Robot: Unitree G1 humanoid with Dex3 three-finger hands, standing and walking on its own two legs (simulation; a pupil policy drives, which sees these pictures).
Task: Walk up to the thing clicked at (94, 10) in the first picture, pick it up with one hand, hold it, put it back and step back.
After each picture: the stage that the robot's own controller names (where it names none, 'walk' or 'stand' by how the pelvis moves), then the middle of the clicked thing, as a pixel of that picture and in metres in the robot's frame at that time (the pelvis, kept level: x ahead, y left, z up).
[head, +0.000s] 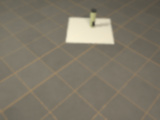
stand; (92, 18) +1.85 -0.15 -0.65
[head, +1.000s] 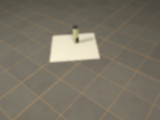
walk; (75, 34) +1.71 +0.18 -0.63
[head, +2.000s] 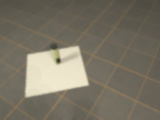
walk; (55, 54) +1.14 +0.34 -0.65
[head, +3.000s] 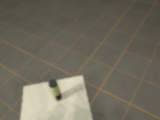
walk; (55, 90) +0.74 +0.31 -0.65
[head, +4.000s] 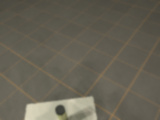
walk; (62, 116) +0.51 +0.23 -0.65
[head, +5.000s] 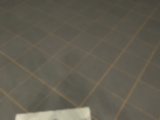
stand; out of the picture +0.39 +0.18 -0.63
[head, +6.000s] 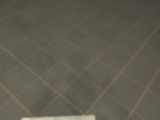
stand; out of the picture +0.35 +0.14 -0.65
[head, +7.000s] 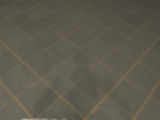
stand; out of the picture +0.32 +0.14 -0.66
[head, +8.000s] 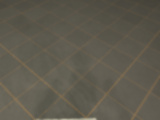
stand; out of the picture +0.33 +0.14 -0.66
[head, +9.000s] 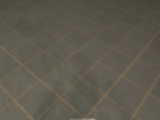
stand; out of the picture +0.33 +0.16 -0.66
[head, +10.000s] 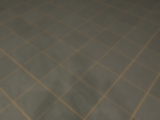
stand; out of the picture +0.33 +0.16 -0.66
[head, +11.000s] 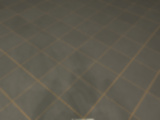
stand; out of the picture +0.32 +0.16 -0.66
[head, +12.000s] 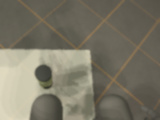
go down; (45, 78) +0.40 +0.16 -0.35
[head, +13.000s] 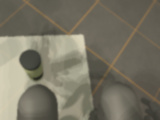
go down; (33, 68) +0.41 +0.18 -0.24
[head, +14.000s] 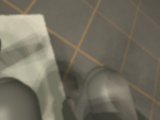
close in; out of the picture +0.41 +0.21 -0.16
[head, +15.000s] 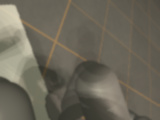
close; out of the picture +0.41 +0.23 -0.16
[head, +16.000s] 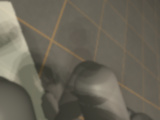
lift; out of the picture +0.40 +0.23 -0.16
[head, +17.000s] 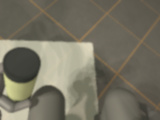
lift; (20, 84) +0.30 +0.21 -0.01
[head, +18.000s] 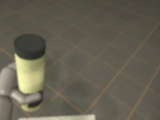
hold; (31, 78) +0.32 +0.16 +0.12
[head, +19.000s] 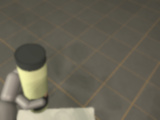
hold; (35, 83) +0.31 +0.15 +0.08
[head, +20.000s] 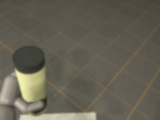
hold; (33, 86) +0.30 +0.16 +0.09
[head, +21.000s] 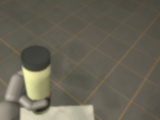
crouch; (38, 85) +0.32 +0.15 +0.06
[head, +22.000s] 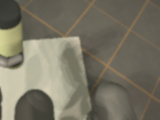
lower; (9, 41) +0.45 +0.18 -0.01
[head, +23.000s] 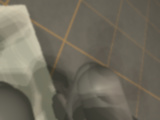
lower; out of the picture +0.44 +0.26 -0.13
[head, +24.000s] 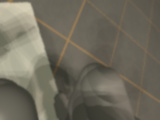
lower; out of the picture +0.43 +0.24 -0.14
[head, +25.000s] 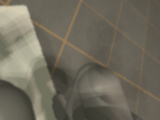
lower; out of the picture +0.43 +0.23 -0.14
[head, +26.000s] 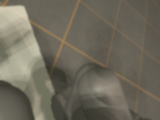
lower; out of the picture +0.42 +0.23 -0.14
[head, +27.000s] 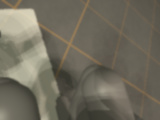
draw back; out of the picture +0.40 +0.22 -0.14
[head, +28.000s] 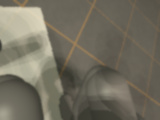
rise; out of the picture +0.39 +0.22 -0.17
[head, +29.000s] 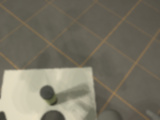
walk; (49, 96) +0.39 +0.17 -0.44
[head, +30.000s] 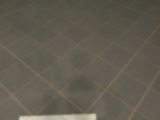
stand; out of the picture +0.34 +0.15 -0.59
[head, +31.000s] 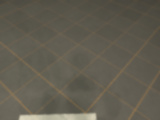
stand; out of the picture +0.34 +0.15 -0.60
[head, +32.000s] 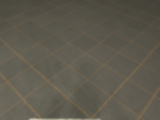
stand; out of the picture +0.37 +0.13 -0.65
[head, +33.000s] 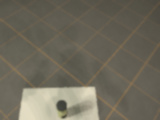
walk; (62, 110) +0.41 +0.10 -0.64
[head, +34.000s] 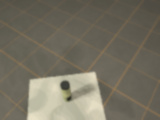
walk; (66, 91) +0.59 +0.15 -0.63
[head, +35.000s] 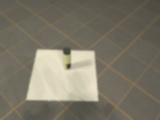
walk; (67, 59) +0.94 +0.14 -0.62
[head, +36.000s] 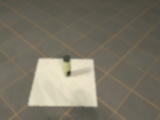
stand; (67, 66) +0.99 +0.14 -0.64
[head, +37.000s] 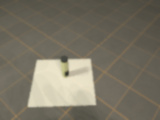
stand; (64, 67) +1.01 +0.16 -0.66
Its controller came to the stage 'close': yes
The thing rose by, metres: 0.72
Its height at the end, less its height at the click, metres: +0.00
